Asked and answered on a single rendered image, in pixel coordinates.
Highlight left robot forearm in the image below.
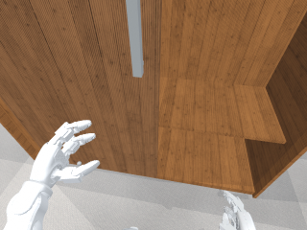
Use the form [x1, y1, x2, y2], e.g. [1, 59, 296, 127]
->
[3, 180, 53, 230]

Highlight wardrobe door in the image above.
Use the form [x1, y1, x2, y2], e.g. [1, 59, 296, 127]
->
[0, 98, 41, 152]
[0, 0, 162, 178]

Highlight robot left hand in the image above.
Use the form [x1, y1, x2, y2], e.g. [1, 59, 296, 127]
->
[30, 120, 100, 188]

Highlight handle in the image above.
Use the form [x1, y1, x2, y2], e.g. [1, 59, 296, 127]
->
[126, 0, 144, 78]

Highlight robot right hand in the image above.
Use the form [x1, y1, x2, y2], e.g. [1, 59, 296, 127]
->
[220, 190, 256, 230]

